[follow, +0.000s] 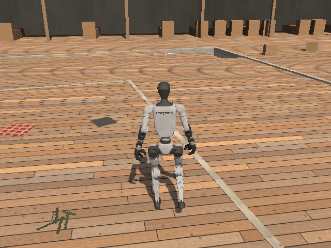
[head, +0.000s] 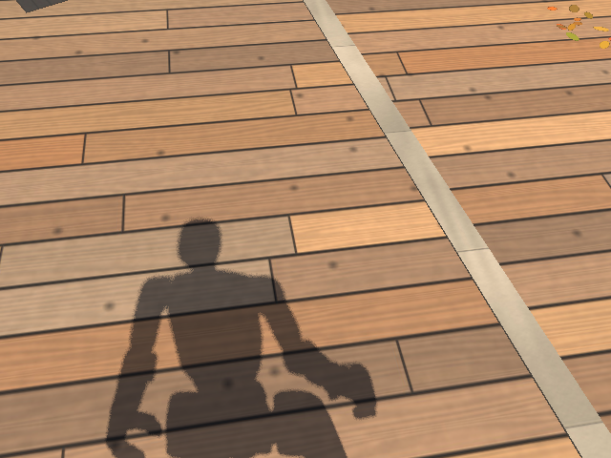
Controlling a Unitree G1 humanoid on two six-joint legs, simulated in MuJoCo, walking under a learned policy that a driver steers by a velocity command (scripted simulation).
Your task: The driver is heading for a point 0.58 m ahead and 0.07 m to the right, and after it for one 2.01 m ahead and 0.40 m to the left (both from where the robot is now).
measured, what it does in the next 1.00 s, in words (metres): walks ahead: right foot, then left foot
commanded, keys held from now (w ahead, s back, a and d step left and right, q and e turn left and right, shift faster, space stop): w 1.00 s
